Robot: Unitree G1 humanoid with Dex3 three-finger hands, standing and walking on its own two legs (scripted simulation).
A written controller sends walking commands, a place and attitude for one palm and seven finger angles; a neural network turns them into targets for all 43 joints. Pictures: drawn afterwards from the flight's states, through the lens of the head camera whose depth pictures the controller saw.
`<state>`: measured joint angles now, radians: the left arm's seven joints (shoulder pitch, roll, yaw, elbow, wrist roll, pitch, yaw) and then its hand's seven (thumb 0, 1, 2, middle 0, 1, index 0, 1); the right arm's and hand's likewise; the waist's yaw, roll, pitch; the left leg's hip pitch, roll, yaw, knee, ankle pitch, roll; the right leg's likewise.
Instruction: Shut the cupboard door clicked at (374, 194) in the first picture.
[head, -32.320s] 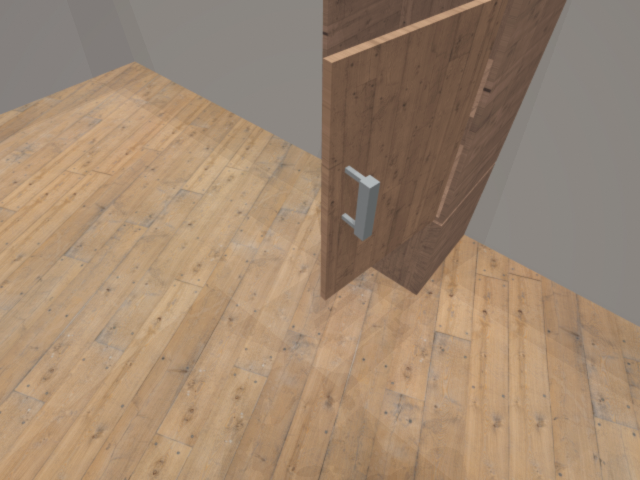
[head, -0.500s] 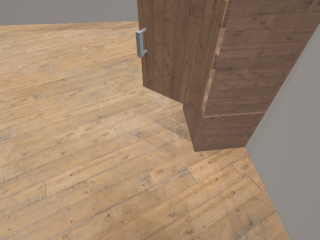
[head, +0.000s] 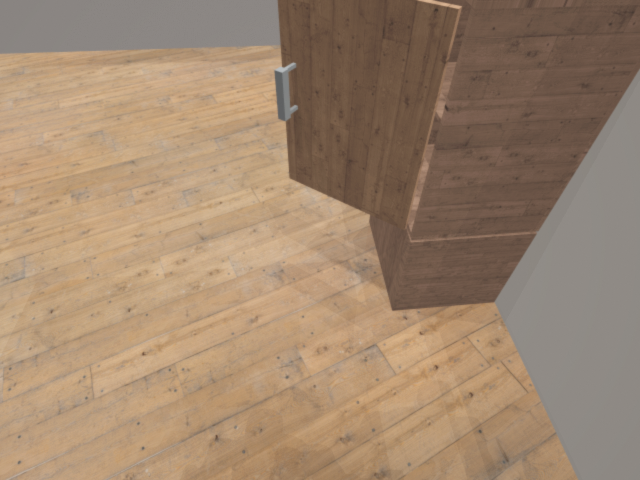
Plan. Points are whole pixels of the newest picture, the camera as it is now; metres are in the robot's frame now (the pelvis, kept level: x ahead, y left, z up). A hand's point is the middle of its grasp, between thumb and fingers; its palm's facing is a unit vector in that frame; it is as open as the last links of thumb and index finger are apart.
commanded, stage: walk to a spot facing it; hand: left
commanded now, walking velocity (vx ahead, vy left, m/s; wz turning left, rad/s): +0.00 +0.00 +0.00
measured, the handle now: (288, 91) +1.03 +0.14 -0.02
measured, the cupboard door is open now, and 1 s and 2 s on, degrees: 50 50 50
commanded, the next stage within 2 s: none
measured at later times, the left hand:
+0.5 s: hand out of the picture +0.00 +0.23 -0.20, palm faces +0.21 -0.95 -0.22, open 7.4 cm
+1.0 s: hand out of the picture -0.04 +0.19 -0.16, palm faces +0.52 -0.81 -0.28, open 7.4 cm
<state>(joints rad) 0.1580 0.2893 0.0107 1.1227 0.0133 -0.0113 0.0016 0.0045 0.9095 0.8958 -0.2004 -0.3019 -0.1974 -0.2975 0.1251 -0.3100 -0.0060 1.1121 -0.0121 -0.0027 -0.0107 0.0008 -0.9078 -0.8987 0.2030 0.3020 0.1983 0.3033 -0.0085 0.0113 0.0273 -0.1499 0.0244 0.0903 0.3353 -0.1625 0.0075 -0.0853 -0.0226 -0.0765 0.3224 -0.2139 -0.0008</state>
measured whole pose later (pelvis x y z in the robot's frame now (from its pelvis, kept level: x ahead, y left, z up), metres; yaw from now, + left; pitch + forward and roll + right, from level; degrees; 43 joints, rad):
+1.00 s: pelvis +0.01 -0.02 +0.00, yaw +33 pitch +2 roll +2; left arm 0.23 0.19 0.05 0.91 0.02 0.00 0.02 0.01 0.91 0.90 -0.20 -0.30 -0.20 -0.30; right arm 0.22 -0.27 -0.10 0.92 -0.03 0.07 0.03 0.00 -0.91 -0.90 0.20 0.30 0.19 0.30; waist -0.05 0.02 0.06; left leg -0.55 0.01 0.01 1.10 -0.34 -0.05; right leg -0.16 -0.08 -0.12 0.44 -0.30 0.00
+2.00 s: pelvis +0.23 +0.24 -0.01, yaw +65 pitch +1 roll -1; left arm 0.35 0.16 0.05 1.00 0.03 -0.07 0.00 0.00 0.93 0.90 -0.20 -0.30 -0.20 -0.30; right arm 0.13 -0.20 -0.05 0.95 -0.03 0.01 0.05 0.00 -0.91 -0.90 0.20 0.30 0.19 0.30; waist 0.01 -0.01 0.10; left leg -0.56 0.08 0.10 0.77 -0.24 0.02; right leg -0.04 -0.10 -0.36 0.39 -0.34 0.03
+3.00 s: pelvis +0.28 +0.48 -0.01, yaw +45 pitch +0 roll -2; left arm 0.20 0.26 0.10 0.91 0.02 0.08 -0.02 0.01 0.91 0.90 -0.20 -0.30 -0.20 -0.30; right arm 0.16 -0.19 -0.01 0.88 -0.03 0.00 -0.03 0.00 -0.91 -0.90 0.20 0.30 0.20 0.30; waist 0.02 -0.04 0.07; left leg -0.29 0.06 0.07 0.57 -0.28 0.01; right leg -0.46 0.04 0.04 1.00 -0.50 0.03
